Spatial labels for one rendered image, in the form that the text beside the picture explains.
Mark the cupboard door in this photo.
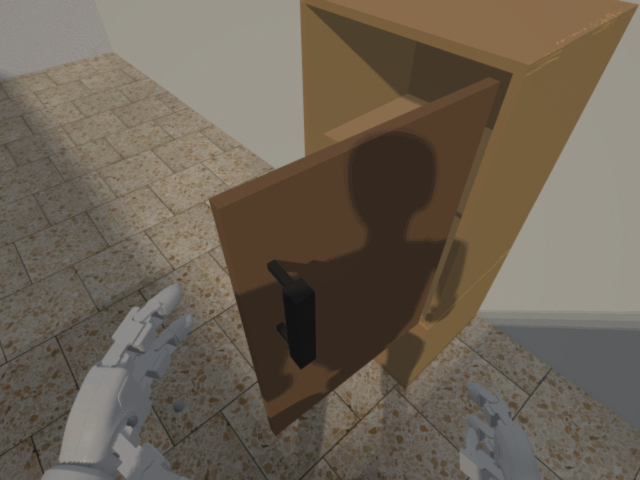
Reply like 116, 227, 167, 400
209, 77, 500, 436

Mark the robot right hand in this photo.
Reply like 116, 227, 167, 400
460, 382, 541, 480

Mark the robot left hand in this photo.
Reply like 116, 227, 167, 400
59, 283, 194, 480

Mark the handle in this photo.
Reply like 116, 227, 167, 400
267, 259, 316, 369

